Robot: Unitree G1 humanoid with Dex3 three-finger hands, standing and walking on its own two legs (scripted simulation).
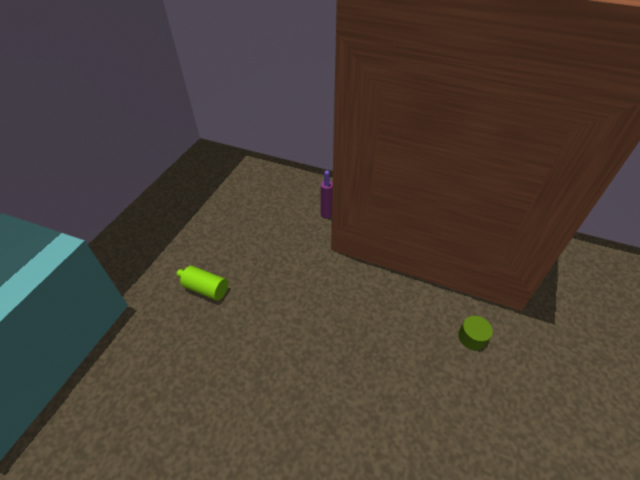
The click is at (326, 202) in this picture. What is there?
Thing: necked bottle
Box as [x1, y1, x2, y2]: [321, 170, 332, 218]
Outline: 327,170 324,172 324,180 321,182 321,215 326,218 331,216 332,184 329,180 329,172
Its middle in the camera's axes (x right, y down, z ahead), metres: +0.02 -0.19 +1.69
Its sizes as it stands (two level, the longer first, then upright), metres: 0.052 0.052 0.246
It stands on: the floor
